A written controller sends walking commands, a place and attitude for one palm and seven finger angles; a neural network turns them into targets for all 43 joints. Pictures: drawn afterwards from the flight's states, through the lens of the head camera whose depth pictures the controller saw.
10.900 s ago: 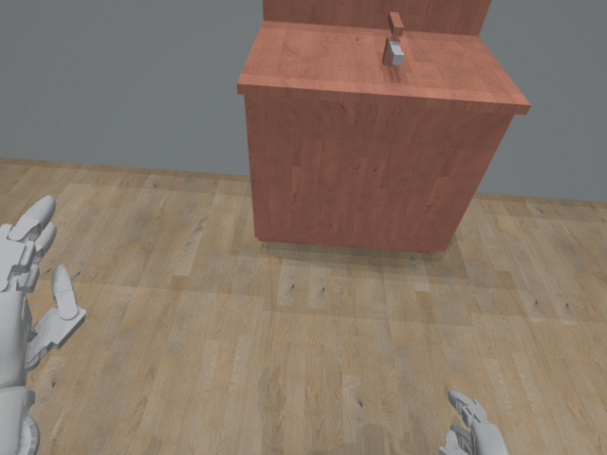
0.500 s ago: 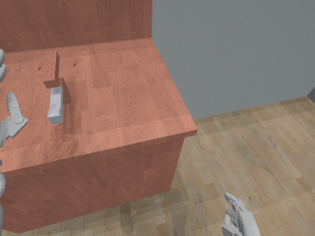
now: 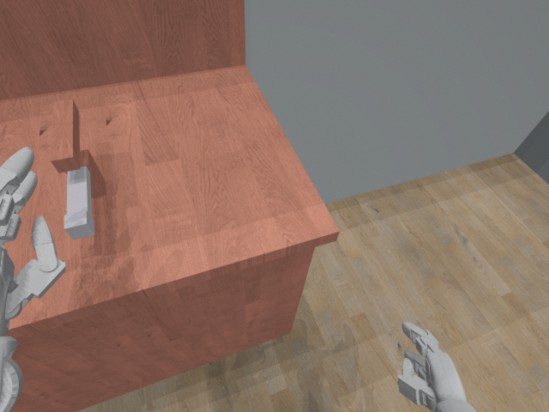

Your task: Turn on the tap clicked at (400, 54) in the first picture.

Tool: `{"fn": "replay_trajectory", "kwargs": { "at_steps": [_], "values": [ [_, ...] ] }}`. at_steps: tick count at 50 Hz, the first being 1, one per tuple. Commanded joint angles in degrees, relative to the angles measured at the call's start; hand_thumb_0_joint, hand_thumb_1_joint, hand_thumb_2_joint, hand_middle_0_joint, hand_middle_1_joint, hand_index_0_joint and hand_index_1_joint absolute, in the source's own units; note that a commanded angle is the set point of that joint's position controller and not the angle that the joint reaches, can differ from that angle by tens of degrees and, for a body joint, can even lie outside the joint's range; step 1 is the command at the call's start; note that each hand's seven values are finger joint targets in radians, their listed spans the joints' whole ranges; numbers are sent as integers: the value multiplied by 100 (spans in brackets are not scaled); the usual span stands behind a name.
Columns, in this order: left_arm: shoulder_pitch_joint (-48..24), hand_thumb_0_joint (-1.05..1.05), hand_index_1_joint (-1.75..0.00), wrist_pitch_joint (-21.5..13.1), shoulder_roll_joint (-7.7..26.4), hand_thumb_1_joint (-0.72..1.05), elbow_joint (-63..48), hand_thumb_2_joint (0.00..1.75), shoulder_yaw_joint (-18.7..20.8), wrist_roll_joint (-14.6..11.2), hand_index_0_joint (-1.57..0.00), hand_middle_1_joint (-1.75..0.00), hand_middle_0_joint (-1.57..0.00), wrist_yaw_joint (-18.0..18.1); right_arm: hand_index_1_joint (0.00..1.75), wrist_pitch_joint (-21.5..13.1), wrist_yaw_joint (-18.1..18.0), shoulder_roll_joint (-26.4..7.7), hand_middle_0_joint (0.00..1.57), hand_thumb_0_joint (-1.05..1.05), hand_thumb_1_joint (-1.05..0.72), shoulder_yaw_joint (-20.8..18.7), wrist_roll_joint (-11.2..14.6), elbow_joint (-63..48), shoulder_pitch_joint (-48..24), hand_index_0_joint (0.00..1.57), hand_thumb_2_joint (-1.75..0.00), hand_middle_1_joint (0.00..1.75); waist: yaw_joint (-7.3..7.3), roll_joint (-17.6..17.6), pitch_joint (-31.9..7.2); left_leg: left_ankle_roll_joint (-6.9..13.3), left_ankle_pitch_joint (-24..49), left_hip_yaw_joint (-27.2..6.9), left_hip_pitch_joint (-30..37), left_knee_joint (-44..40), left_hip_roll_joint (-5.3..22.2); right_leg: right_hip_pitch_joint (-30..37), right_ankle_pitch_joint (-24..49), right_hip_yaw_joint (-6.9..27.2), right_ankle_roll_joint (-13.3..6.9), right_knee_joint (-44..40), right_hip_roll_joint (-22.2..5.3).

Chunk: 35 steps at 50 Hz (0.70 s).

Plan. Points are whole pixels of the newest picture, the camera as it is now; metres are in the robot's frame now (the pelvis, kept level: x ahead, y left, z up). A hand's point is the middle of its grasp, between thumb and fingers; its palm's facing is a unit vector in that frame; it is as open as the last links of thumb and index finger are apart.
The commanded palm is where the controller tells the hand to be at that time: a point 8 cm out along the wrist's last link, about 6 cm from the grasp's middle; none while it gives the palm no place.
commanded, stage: come to a stop and stand still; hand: left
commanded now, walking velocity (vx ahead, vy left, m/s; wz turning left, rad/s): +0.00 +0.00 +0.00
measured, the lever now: (79, 225) +0.32 +0.31 +0.07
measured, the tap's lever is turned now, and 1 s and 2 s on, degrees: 0 0 0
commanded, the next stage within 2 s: look again from close up in 0.28 s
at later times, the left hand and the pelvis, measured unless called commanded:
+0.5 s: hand (46, 275) +0.21 +0.26 +0.15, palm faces +0.37 -0.85 -0.37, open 7.5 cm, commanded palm +0.15 +0.29 +0.18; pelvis -0.01 +0.01 +0.00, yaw +0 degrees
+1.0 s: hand (35, 255) +0.23 +0.27 +0.16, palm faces +0.42 -0.84 -0.35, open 7.4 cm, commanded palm +0.15 +0.29 +0.17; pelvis -0.02 -0.01 +0.00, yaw +1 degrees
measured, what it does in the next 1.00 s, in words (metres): stands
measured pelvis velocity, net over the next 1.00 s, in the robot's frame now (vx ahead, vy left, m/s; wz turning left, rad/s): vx -0.02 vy -0.01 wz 0.02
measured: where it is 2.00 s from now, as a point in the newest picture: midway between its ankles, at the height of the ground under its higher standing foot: outside the picture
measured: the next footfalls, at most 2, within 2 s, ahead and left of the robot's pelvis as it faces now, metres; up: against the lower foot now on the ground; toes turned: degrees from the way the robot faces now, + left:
none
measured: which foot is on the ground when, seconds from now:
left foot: down 0.00-1.00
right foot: down 0.00-1.00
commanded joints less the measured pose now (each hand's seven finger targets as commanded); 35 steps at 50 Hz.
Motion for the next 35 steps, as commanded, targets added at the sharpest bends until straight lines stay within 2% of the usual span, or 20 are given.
{"fn": "replay_trajectory", "kwargs": {
  "at_steps": [1, 4, 5, 6, 9, 10, 11, 14, 15, 16, 19, 20, 23, 25, 26, 29, 30, 31, 32, 35],
  "values": [
    [-277, 0, -30, -198, 780, 90, -880, 90, 540, -3, -20, -30, -20, 75, 30, -178, -118, -606, 20, 0, -90, -209, 23, -894, -381, 20, -90, 30, -51, 364, -1086, -200, 1577, -400, 215, -507, 565, 577, 1420, 161, -204, -143, -232],
    [-406, 0, -30, -163, 849, 90, -997, 90, 545, 2, -20, -30, -20, 64, 30, -153, -141, -565, 20, 0, -90, -179, 27, -987, -437, 20, -90, 30, -42, 413, -1014, -187, 1235, -401, 112, -591, 553, 603, 1289, 173, -198, -204, -234],
    [-438, 0, -30, -132, 987, 90, -1064, 90, 681, 7, -20, -30, -20, 86, 30, -139, -153, -574, 20, 0, -90, -167, 22, -998, -476, 20, -90, 30, -21, 387, -1043, -193, 1176, -416, 130, -639, 566, 623, 1266, 164, -196, -193, -223],
    [-447, 0, -30, -138, 788, 90, -1037, 90, 503, 1, -20, -30, -20, 64, 30, -128, -153, -547, 20, 0, -90, -155, 13, -1004, -443, 20, -90, 30, -45, 407, -1006, -189, 1089, -411, 67, -657, 567, 634, 1218, 132, -198, -218, -221],
    [-513, 0, -30, -125, 804, 90, -1162, 90, 461, 10, -20, -30, -20, 66, 30, -159, -153, -542, 20, 0, -90, -145, 20, -1037, -436, 20, -90, 30, -42, 520, -992, -188, 900, -430, 56, -708, 566, 639, 1148, 147, -205, -231, -213],
    [-559, 0, -30, -109, 927, 90, -1257, 90, 569, 29, -20, -30, -20, 91, 30, -162, -161, -567, 20, 0, -90, -141, 15, -1022, -488, 20, -90, 30, -25, 672, -1037, -213, 934, -436, 97, -751, 582, 644, 1159, 142, -203, -186, -192],
    [-515, 0, -30, -108, 780, 90, -1226, 90, 448, 23, -20, -30, -20, 78, 30, -160, -156, -535, 20, 0, -90, -128, -5, -1033, -450, 20, -90, 30, -34, 634, -1035, -200, 966, -443, 62, -741, 593, 671, 1180, 111, -201, -197, -192],
    [-502, 0, -30, -102, 770, 90, -1146, 90, 438, 22, -20, -30, -20, 82, 30, -172, -153, -545, 20, 0, -90, -141, 14, -1024, -395, 20, -90, 30, -39, 499, -989, -222, 900, -485, 4, -776, 591, 706, 1137, 113, -199, -214, -193],
    [-472, 0, -30, -83, 900, 90, -1139, 90, 567, 40, -20, -30, -20, 101, 30, -172, -162, -558, 20, 0, -90, -142, 12, -1014, -481, 20, -90, 30, -19, 565, -1023, -230, 876, -467, 64, -794, 602, 687, 1128, 130, -190, -210, -187],
    [-432, 0, -30, -85, 724, 90, -1039, 90, 423, 21, -20, -30, -20, 81, 30, -158, -158, -527, 20, 0, -90, -134, 5, -1012, -422, 20, -90, 30, -34, 453, -965, -217, 797, -463, 5, -795, 605, 680, 1094, 116, -189, -251, -198],
    [-423, 0, -30, -102, 763, 90, -1093, 90, 451, 21, -20, -30, -20, 78, 30, -168, -158, -549, 20, 0, -90, -165, 23, -998, -393, 20, -90, 30, -43, 372, -1040, -207, 960, -457, 48, -727, 581, 771, 1258, 150, -200, -260, -234],
    [-403, 0, -30, -96, 843, 90, -1144, 90, 527, 38, -20, -30, -20, 94, 30, -172, -160, -576, 20, 0, -90, -171, 31, -976, -453, 20, -90, 30, -31, 493, -1075, -239, 1089, -475, 98, -738, 586, 771, 1281, 141, -203, -218, -213],
    [-342, 0, -30, -134, 795, 90, -1199, 90, 451, 31, -20, -30, -20, 80, 30, -172, -150, -565, 20, 0, -90, -183, 28, -992, -404, 20, -90, 30, -34, 577, -1052, -231, 1192, -467, 89, -719, 603, 787, 1313, 103, -199, -217, -230],
    [-260, 0, -30, -129, 912, 90, -1249, 90, 582, 31, -20, -30, -20, 104, 30, -173, -158, -587, 20, 0, -90, -188, 42, -970, -434, 20, -90, 30, -26, 539, -1088, -260, 1339, -509, 98, -705, 601, 815, 1346, 96, -202, -188, -221],
    [-207, 0, -30, -150, 789, 90, -1224, 90, 479, 17, -20, -30, -20, 87, 30, -160, -153, -582, 20, 0, -90, -190, 26, -972, -398, 20, -90, 30, -33, 520, -1087, -264, 1426, -509, 90, -695, 607, 808, 1347, 56, -201, -192, -218],
    [-150, 0, -30, -180, 821, 90, -1245, 90, 512, 1, -20, -30, -20, 78, 30, -163, -151, -578, 20, 0, -90, -213, 47, -979, -368, 20, -90, 30, -43, 536, -1069, -247, 1396, -507, 74, -664, 602, 832, 1329, 68, -201, -214, -245],
    [-126, 0, -30, -166, 948, 90, -1246, 90, 635, 19, -20, -30, -20, 100, 30, -159, -162, -594, 20, 0, -90, -215, 55, -968, -436, 20, -90, 30, -26, 608, -1071, -278, 1470, -517, 124, -679, 603, 806, 1346, 74, -203, -190, -234],
    [-73, 0, -30, -177, 768, 90, -1157, 90, 496, -7, -20, -30, -20, 74, 30, -145, -154, -589, 20, 0, -90, -213, 38, -958, -369, 20, -90, 30, -37, 494, -1028, -277, 1437, -506, 76, -689, 610, 781, 1302, 30, -195, -202, -221],
    [-150, 0, -30, -185, 787, 90, -1224, 90, 475, -10, -20, -30, -20, 64, 30, -151, -154, -595, 20, 0, -90, -221, 53, -984, -381, 20, -90, 30, -50, 615, -1015, -283, 1347, -513, 87, -715, 612, 772, 1246, 65, -202, -201, -236],
    [-139, 0, -30, -155, 861, 90, -1062, 90, 554, -3, -20, -30, -20, 88, 30, -143, -175, -582, 20, 0, -90, -210, 64, -958, -444, 20, -90, 30, -32, 505, -878, -259, 798, -518, 36, -828, 615, 665, 1006, 138, -200, -286, -245]
  ]
}}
